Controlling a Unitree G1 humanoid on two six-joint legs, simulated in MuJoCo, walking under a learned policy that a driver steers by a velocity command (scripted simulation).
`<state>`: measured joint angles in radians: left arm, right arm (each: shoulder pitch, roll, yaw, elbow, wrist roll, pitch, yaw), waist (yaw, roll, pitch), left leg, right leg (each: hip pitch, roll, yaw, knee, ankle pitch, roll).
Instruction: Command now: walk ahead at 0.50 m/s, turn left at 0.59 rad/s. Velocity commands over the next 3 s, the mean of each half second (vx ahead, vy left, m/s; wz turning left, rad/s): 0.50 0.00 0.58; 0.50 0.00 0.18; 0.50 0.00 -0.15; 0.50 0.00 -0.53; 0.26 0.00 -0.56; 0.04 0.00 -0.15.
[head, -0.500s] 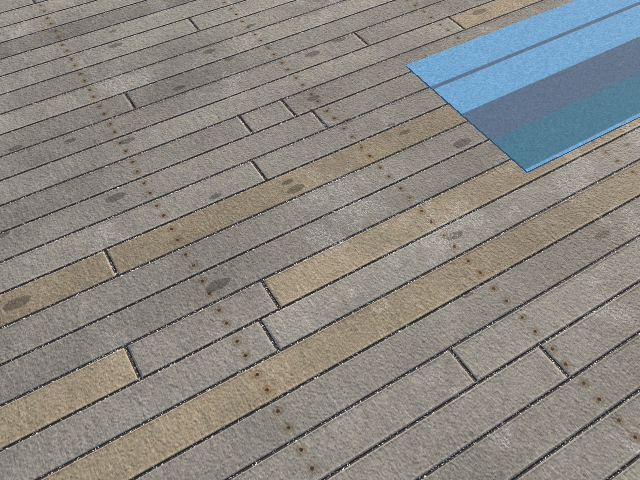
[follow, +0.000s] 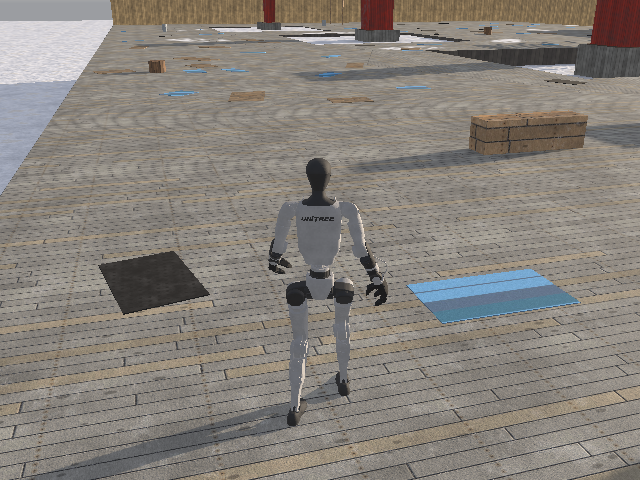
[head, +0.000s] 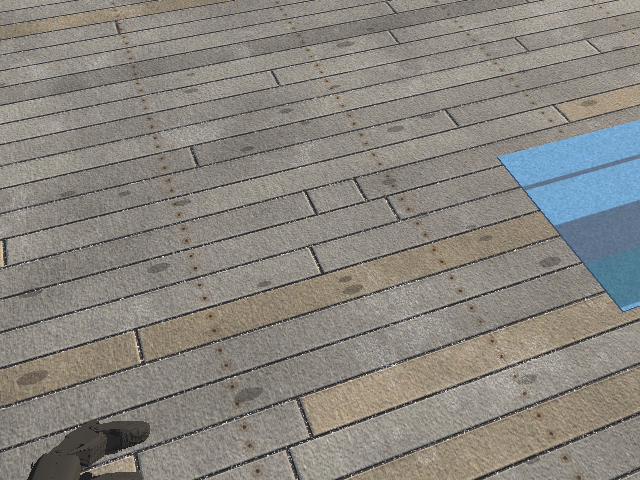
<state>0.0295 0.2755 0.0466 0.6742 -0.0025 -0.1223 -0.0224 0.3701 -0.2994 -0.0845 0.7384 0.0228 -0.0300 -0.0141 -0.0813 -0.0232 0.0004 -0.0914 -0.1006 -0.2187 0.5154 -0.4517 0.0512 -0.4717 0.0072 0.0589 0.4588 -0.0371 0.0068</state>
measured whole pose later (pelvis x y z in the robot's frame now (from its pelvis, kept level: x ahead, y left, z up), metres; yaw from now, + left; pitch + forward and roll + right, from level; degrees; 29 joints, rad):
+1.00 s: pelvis +0.53 +0.12 +0.01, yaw +21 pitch +2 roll +2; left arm 0.05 0.27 0.02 0.75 -0.01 -0.08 -0.05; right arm 0.37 -0.30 -0.07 0.79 0.02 -0.05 0.00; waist -0.07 -0.04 0.01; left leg 0.04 -0.05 0.00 0.29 -0.37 0.02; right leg -0.56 -0.06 0.00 0.52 0.01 -0.02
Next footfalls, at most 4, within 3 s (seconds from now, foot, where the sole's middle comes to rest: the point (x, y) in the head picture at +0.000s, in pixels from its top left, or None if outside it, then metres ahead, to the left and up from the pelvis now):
0.52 left None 0.39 0.19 -0.76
1.04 right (267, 358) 0.76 0.08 -0.76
1.54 left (136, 301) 0.93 0.39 -0.76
2.04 right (242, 209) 1.22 0.13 -0.76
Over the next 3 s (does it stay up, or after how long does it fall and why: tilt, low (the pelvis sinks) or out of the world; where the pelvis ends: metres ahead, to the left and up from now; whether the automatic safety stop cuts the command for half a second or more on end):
stays up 1.30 0.19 0.01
